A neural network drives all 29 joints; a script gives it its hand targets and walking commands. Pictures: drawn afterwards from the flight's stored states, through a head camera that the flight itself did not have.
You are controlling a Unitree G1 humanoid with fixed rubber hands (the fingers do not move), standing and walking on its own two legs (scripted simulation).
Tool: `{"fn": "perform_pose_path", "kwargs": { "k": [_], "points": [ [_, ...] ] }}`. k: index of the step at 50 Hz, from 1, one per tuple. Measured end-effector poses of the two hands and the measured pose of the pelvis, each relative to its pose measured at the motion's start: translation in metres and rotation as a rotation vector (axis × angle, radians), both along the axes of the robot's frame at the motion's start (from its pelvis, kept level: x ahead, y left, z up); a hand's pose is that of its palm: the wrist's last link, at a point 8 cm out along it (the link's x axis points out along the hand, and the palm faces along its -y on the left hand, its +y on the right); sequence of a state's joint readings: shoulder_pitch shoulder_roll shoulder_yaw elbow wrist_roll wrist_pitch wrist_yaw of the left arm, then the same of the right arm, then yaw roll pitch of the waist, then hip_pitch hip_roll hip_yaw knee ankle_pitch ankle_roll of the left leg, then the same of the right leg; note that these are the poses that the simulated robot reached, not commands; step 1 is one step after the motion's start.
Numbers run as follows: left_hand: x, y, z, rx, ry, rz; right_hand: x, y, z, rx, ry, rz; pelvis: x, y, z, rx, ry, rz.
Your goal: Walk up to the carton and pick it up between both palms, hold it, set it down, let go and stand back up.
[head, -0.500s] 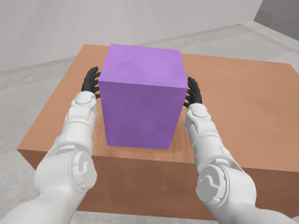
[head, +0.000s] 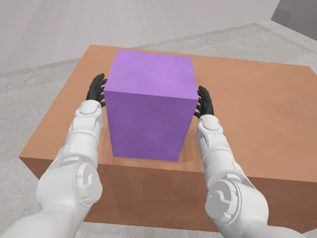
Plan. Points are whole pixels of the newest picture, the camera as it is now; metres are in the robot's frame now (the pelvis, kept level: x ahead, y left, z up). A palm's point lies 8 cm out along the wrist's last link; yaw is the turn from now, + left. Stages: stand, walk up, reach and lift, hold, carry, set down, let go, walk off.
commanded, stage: set down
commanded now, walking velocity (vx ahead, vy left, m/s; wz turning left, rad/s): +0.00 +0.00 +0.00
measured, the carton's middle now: (150, 109) +0.46 +0.07 +0.08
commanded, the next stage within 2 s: none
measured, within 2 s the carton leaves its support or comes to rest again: rests again in 0.24 s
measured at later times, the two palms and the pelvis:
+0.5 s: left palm (96, 109) +0.42 +0.21 +0.10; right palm (205, 121) +0.41 -0.09 +0.10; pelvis +0.00 +0.00 +0.00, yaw +0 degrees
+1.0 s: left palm (96, 109) +0.42 +0.21 +0.10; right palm (204, 121) +0.41 -0.09 +0.10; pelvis +0.00 +0.00 +0.00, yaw +0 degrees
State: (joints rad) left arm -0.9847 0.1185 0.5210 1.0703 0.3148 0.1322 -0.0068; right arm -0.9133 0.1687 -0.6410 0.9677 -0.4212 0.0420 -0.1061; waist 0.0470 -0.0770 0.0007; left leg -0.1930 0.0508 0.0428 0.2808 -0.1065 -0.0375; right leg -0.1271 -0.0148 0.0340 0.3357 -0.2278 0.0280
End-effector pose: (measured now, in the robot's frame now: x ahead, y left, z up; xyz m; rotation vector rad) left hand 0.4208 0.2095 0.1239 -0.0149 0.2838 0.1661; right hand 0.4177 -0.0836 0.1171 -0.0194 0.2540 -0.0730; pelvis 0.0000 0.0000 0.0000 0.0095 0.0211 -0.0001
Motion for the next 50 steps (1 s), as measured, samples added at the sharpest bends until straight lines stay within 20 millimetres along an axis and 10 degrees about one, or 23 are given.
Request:
{"fn": "perform_pose_path", "kwargs": {
  "k": [50],
  "points": [
    [-0.002, -0.001, -0.023, -0.012, 0.002, -0.009, -0.003, -0.003, -0.018, -0.001, -0.011, -0.01, 0.001, 0.0, 0.0, 0.001, 0.005, -0.004]
  ]
}}
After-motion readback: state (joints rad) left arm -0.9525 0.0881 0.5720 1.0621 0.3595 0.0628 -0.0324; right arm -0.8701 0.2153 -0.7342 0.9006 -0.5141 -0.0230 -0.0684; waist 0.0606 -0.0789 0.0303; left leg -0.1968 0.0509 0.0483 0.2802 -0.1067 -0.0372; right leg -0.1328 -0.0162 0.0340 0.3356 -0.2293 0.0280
